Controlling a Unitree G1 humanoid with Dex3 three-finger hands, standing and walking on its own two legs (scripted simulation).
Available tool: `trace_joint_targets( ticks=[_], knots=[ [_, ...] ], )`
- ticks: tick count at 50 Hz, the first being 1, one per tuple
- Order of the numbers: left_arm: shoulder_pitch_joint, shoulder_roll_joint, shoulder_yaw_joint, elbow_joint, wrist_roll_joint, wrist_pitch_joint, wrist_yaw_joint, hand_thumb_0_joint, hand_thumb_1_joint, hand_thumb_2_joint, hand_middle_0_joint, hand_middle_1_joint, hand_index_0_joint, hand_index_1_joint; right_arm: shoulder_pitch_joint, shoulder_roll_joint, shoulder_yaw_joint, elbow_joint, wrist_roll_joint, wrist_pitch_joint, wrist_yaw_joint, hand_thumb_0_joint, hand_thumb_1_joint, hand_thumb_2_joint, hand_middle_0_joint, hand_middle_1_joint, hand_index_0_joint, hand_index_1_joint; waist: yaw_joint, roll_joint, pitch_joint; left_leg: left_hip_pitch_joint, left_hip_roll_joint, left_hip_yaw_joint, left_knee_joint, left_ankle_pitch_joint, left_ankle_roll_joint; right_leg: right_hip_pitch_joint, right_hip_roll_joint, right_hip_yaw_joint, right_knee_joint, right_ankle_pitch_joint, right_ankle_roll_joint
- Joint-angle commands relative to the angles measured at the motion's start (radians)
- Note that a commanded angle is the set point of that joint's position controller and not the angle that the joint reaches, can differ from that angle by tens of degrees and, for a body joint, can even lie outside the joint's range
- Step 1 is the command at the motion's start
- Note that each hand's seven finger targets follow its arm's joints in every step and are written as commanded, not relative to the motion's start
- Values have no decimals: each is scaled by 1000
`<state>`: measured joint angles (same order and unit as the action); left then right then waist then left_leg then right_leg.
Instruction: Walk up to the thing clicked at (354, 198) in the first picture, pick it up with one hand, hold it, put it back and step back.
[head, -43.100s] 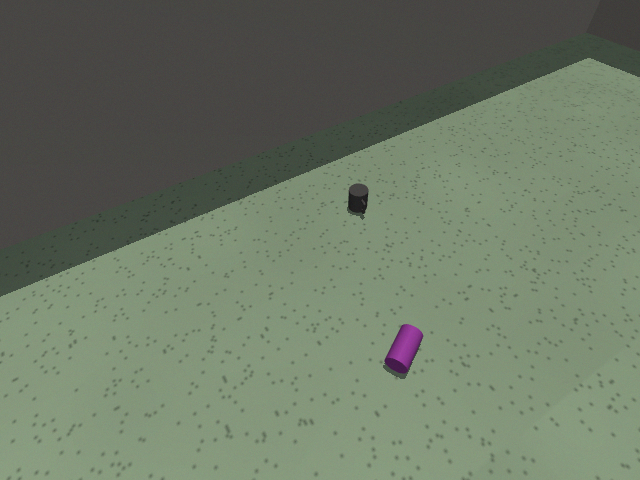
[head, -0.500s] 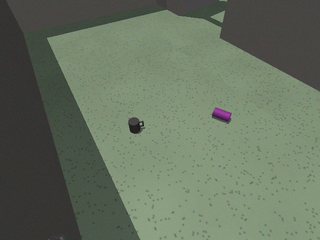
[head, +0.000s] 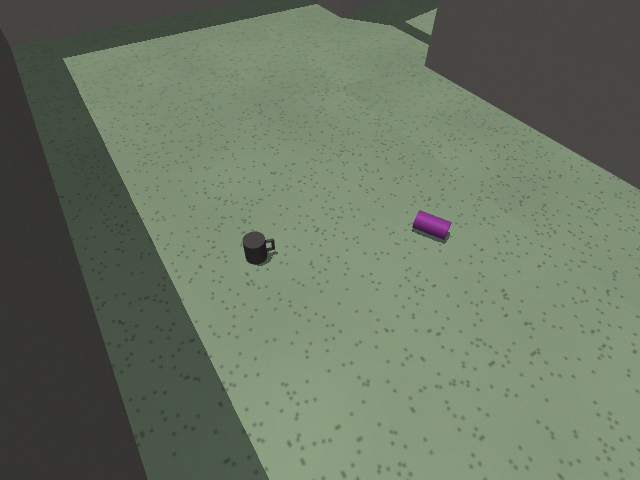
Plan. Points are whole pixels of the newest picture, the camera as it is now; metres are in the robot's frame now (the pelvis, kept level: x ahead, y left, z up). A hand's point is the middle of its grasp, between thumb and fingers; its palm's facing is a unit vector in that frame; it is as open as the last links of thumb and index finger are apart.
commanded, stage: step back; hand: left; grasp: from above
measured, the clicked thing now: (259, 247) +1.05 +0.27 -0.72
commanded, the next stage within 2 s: stand in 0.28 s
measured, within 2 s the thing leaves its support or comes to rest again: neither
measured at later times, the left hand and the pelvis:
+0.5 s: hand out of the picture +0.11 +0.25 -0.14, palm faces -0.02 -0.94 -0.34, open 7.4 cm; pelvis +0.01 +0.00 +0.02, yaw +0 degrees
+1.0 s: hand out of the picture +0.06 +0.24 -0.14, palm faces -0.02 -0.94 -0.34, open 7.4 cm; pelvis +0.00 -0.01 +0.02, yaw +1 degrees
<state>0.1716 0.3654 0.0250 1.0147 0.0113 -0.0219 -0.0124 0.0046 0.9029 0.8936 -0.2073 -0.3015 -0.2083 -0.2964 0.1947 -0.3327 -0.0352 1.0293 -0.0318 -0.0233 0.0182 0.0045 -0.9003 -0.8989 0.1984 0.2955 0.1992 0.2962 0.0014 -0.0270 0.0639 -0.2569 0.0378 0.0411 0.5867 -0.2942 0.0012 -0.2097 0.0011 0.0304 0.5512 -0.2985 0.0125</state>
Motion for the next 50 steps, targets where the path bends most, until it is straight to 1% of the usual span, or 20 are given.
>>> trace_joint_targets(
  ticks=[1, 3, 5, 6, 8, 13, 14, 15, 19, 21, 24, 26, 28, 30, 32, 37, 40, 45, 47, 50],
  knots=[
    [-60, 215, 52, -53, -11, -32, 23, 0, 900, 900, -200, -300, -200, -300, -72, -230, -49, -66, 12, -25, -30, 0, -900, -900, 200, 300, 200, 300, 5, 104, -125, 73, 87, -100, -127, 347, 37, 70, -94, 79, -54, 341, -66],
    [-67, 206, 44, -40, -11, -25, 27, 0, 900, 900, -200, -300, -200, -300, -104, -236, -53, -59, 13, -21, -33, 0, -900, -900, 200, 300, 200, 300, 8, 99, -131, 108, 105, -103, -128, 388, 51, 53, -86, 52, -68, 347, -59],
    [-72, 203, 39, -28, -7, -24, 28, 0, 900, 900, -200, -300, -200, -300, -111, -227, -51, -49, 17, -17, -33, 0, -900, -900, 200, 300, 200, 300, 8, 62, -145, 135, 107, -97, -131, 391, 58, 53, -89, 60, -78, 353, -57],
    [-77, 203, 38, -19, -6, -23, 28, 0, 900, 900, -200, -300, -200, -300, -122, -224, -50, -46, 18, -16, -33, 0, -900, -900, 200, 300, 200, 300, 7, 51, -140, 133, 104, -95, -130, 372, 57, 58, -92, 62, -85, 358, -57],
    [-85, 207, 37, -12, -5, -23, 29, 0, 900, 900, -200, -300, -200, -300, -130, -220, -51, -35, 19, -14, -33, 0, -900, -900, 200, 300, 200, 300, 5, 27, -152, 152, 99, -81, -130, 390, 52, 63, -101, 71, -89, 395, -59],
    [-114, 210, 35, 2, -1, -22, 30, 0, 900, 900, -200, -300, -200, -300, -173, -207, -47, -17, 17, -7, -28, 0, -900, -900, 200, 300, 200, 300, 2, -4, -124, 154, 92, -65, -162, 303, 43, 62, -113, 89, -137, 380, -55],
    [-124, 186, 17, 18, -7, -22, 27, 0, 900, 900, -200, -300, -200, -300, -170, -211, -37, -10, 32, -7, -24, 0, -900, -900, 200, 300, 200, 300, -19, 7, -132, 185, 96, -100, -188, 347, 37, 57, -122, 87, -171, 407, -42],
    [-131, 187, 18, 18, -11, -22, 27, 0, 900, 900, -200, -300, -200, -300, -168, -215, -37, -2, 31, -9, -23, 0, -900, -900, 200, 300, 200, 300, -18, 7, -134, 200, 101, -99, -198, 396, 35, 77, -120, 84, -174, 435, -35],
    [-122, 196, 16, 37, -8, -22, 30, 0, 900, 900, -200, -300, -200, -300, -190, -215, -31, 14, 30, -10, -22, 0, -900, -900, 200, 300, 200, 300, -11, 13, -156, 241, 106, -95, -214, 468, 31, 117, -123, 64, -204, 481, -25],
    [-134, 198, 18, 44, -7, -22, 30, 0, 900, 900, -200, -300, -200, -300, -191, -213, -27, 19, 31, -12, -22, 0, -900, -900, 200, 300, 200, 300, -13, 17, -156, 245, 107, -95, -238, 455, 24, 128, -124, 64, -216, 449, -24],
    [-143, 196, 19, 52, -6, -19, 27, 0, 900, 900, -200, -300, -200, -300, -209, -213, -22, 25, 28, -12, -22, 0, -900, -900, 200, 300, 200, 300, -7, 33, -129, 216, 104, -93, -269, 381, 19, 135, -126, 68, -245, 376, -23],
    [-138, 197, 20, 58, -5, -18, 24, 0, 900, 900, -200, -300, -200, -300, -215, -218, -22, 28, 27, -11, -21, 0, -900, -900, 200, 300, 200, 300, -4, 41, -107, 193, 98, -93, -292, 300, 17, 125, -124, 69, -267, 312, -21],
    [-141, 201, 21, 63, -4, -18, 22, 0, 900, 900, -200, -300, -200, -300, -212, -211, -18, 34, 26, -13, -19, 0, -900, -900, 200, 300, 200, 300, -5, 32, -103, 198, 98, -97, -305, 271, 13, 111, -124, 71, -276, 270, -26],
    [-145, 203, 20, 63, -4, -20, 22, 0, 900, 900, -200, -300, -200, -300, -202, -212, -15, 42, 26, -15, -19, 0, -900, -900, 200, 300, 200, 300, -8, 35, -101, 195, 98, -97, -308, 263, 11, 112, -129, 77, -286, 266, -25],
    [-136, 199, 21, 69, -2, -18, 22, 0, 900, 900, -200, -300, -200, -300, -209, -217, -17, 45, 26, -13, -19, 0, -900, -900, 200, 300, 200, 300, -3, 43, -91, 181, 97, -100, -319, 204, 12, 105, -126, 75, -299, 222, -23],
    [-131, 200, 20, 74, -2, -20, 20, 0, 900, 900, -200, -300, -200, -300, -189, -218, -14, 57, 23, -12, -15, 0, -900, -900, 200, 300, 200, 300, -7, 15, -76, 179, 95, -110, -328, 151, 11, 72, -123, 76, -316, 154, -23],
    [-125, 202, 20, 75, -3, -18, 19, 0, 900, 900, -200, -300, -200, -300, -170, -220, -14, 62, 22, -11, -16, 0, -900, -900, 200, 300, 200, 300, -10, 22, -80, 174, 96, -109, -328, 145, 13, 71, -126, 83, -316, 154, -28],
    [-112, 202, 20, 79, -3, -12, 16, 0, 900, 900, -200, -300, -200, -300, -146, -222, -10, 66, 19, -11, -17, 0, -900, -900, 200, 300, 200, 300, -10, 31, -63, 126, 98, -121, -347, 72, 14, 72, -119, 76, -309, 105, -31],
    [-93, 195, 18, 80, -3, -11, 14, 0, 900, 900, -200, -300, -200, -300, -151, -229, -11, 65, 20, -13, -18, 0, -900, -900, 200, 300, 200, 300, -1, 39, -66, 133, 100, -125, -348, 81, 16, 66, -119, 74, -303, 119, -32],
    [-100, 199, 17, 76, -3, -16, 16, 0, 900, 900, -200, -300, -200, -300, -136, -224, -7, 67, 22, -13, -17, 0, -900, -900, 200, 300, 200, 300, -8, 15, -79, 161, 101, -122, -325, 169, 17, 70, -127, 80, -300, 173, -30]
  ],
)
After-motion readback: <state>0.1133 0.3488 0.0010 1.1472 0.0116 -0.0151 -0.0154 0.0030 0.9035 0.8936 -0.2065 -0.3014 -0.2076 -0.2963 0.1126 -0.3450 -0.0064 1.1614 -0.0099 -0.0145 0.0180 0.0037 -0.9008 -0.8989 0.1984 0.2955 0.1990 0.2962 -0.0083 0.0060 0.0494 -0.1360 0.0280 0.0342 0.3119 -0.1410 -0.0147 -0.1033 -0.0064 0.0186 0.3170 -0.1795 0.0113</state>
